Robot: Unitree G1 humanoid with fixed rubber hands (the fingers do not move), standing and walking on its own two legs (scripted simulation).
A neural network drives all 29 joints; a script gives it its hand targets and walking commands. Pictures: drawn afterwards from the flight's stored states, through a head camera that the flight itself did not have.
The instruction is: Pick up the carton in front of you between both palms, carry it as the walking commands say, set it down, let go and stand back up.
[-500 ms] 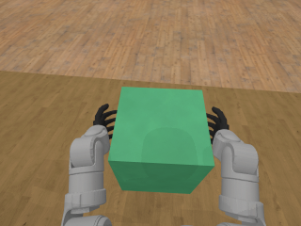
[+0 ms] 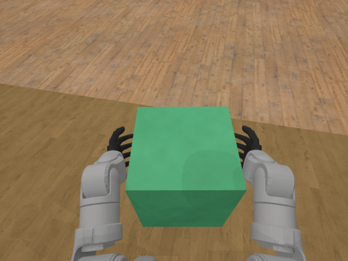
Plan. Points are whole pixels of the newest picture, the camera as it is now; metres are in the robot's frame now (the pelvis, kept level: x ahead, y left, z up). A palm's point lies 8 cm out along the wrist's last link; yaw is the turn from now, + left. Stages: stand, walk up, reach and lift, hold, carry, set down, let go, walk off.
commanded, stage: carry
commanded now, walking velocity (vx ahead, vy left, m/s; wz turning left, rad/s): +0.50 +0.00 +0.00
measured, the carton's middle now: (182, 170) +0.33 +0.01 +0.01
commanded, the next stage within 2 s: none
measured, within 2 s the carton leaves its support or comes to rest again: neither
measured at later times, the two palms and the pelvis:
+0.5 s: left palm (148, 80) +0.65 +0.14 +0.05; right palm (239, 87) +0.61 -0.16 +0.05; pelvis +0.30 +0.02 -0.04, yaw -3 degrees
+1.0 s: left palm (164, 51) +0.92 +0.11 +0.00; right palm (233, 50) +0.93 -0.19 +0.00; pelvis +0.60 -0.05 -0.08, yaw +0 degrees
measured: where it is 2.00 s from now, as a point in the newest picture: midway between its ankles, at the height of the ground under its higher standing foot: (192, 138)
